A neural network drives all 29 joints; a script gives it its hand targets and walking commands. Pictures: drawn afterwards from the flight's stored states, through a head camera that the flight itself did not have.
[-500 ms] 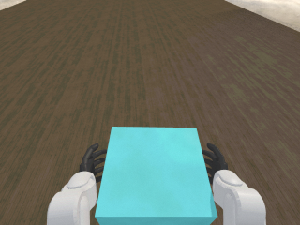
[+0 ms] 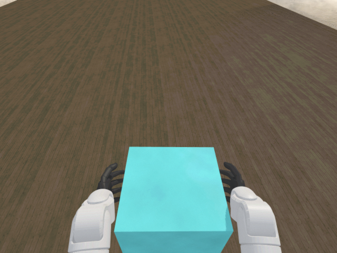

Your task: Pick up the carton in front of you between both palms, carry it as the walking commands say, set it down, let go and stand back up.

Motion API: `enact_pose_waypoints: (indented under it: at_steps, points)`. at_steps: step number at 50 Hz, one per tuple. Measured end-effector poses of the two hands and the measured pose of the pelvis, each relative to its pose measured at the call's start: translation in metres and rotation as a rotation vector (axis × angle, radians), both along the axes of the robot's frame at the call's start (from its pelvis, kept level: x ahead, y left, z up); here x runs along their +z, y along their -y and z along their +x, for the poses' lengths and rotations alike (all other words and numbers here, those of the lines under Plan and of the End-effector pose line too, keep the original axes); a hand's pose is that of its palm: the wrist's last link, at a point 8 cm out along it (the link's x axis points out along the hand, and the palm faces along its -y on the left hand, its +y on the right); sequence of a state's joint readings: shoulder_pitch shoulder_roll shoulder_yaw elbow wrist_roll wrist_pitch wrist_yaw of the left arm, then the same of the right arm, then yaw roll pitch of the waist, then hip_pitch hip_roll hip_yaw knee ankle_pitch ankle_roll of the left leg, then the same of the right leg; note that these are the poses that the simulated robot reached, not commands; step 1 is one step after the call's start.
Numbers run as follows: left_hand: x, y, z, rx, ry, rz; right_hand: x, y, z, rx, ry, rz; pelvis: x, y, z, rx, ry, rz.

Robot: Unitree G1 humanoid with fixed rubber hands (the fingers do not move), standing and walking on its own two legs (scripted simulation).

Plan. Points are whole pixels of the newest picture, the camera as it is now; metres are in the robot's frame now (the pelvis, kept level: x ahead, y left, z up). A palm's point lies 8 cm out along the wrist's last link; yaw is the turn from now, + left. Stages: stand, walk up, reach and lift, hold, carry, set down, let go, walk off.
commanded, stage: carry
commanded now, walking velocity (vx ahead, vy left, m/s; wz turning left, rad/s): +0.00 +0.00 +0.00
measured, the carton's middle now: (171, 209) +0.26 +0.00 -0.02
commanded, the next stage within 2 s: hold in 0.82 s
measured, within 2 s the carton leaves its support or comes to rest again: neither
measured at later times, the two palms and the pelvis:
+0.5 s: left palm (108, 188) +0.29 +0.15 +0.04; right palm (230, 186) +0.29 -0.15 +0.04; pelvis +0.00 +0.00 +0.00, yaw +0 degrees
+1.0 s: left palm (97, 196) +0.27 +0.17 +0.04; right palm (222, 190) +0.28 -0.13 +0.03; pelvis +0.00 +0.01 +0.01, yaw +4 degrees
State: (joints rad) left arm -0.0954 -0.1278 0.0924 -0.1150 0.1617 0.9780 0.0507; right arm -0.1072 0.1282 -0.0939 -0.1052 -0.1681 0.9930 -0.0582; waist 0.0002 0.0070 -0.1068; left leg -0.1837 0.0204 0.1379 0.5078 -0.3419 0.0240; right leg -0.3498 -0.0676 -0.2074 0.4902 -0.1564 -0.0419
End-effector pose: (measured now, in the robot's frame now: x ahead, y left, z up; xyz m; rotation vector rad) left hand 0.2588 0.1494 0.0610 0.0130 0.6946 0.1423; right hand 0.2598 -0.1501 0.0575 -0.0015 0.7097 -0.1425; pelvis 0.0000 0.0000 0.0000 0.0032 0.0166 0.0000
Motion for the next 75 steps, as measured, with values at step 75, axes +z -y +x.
enact_pose_waypoints:
  at_steps: [75]
  points:
    - [-0.079, -0.028, 0.035, 0.096, -0.002, 0.038, -0.083, -0.03, 0.072, 0.12, 0.005, 0.024, -0.021, 0.029, -0.047, 0.163, 0.001, 0.001]
